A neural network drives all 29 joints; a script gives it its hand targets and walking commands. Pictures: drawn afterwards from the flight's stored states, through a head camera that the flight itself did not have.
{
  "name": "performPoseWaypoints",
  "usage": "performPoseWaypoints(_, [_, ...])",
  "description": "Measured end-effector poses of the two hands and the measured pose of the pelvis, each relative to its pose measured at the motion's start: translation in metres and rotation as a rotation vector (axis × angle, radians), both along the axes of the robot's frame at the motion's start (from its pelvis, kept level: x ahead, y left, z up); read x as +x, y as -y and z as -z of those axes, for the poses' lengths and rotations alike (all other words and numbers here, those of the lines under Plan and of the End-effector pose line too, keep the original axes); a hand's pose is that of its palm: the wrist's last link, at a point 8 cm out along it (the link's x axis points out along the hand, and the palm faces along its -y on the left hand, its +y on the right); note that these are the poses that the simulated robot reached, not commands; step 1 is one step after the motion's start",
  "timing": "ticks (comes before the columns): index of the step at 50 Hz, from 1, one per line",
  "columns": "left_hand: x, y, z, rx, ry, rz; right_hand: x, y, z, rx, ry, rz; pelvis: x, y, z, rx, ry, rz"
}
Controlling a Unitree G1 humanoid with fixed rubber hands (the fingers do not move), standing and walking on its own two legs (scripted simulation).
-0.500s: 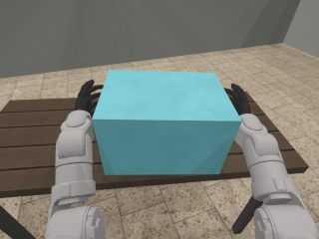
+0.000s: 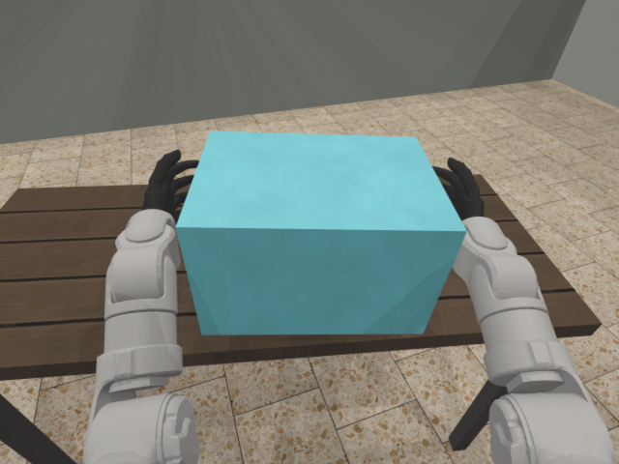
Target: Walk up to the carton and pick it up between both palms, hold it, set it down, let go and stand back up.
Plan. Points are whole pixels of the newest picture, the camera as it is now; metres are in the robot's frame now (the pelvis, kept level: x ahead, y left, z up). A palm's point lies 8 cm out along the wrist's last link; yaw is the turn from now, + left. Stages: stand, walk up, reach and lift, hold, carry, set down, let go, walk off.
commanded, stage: hold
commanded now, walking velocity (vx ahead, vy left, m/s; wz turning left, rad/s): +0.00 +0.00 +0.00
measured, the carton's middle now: (314, 230) +0.37 +0.01 +0.15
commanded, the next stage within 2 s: none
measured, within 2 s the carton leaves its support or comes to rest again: neither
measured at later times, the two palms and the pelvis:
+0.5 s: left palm (164, 221) +0.35 +0.19 +0.19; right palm (470, 228) +0.35 -0.19 +0.18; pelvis +0.01 +0.00 +0.00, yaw +0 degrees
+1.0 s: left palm (161, 212) +0.36 +0.19 +0.19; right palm (465, 220) +0.36 -0.18 +0.18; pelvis +0.00 +0.00 +0.00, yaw +0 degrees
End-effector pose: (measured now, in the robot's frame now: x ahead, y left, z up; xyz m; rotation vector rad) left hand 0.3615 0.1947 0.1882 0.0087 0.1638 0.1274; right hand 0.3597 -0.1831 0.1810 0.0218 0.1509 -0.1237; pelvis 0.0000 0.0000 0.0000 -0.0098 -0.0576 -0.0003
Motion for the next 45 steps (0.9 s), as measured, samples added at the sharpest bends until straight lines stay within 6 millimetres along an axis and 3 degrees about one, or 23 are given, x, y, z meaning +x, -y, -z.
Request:
performPoseWaypoints(15, [0.001,0.001,0.003,0.003,0.008,0.005,0.0,0.001,-0.001,-0.002,0.008,0.004,0.007,-0.003,0.0,-0.004,0.015,-0.003])
performPoseWaypoints(27, [-0.012,0.006,0.002,0.002,0.011,-0.003,-0.011,0.006,0.005,0.013,0.011,-0.001,0.007,-0.001,0.0,-0.002,0.026,0.002])
performPoseWaypoints(45, [-0.003,0.003,-0.01,-0.004,0.016,0.004,-0.002,0.002,-0.004,0.007,0.013,-0.011,-0.001,0.003,0.0,0.002,0.012,-0.007])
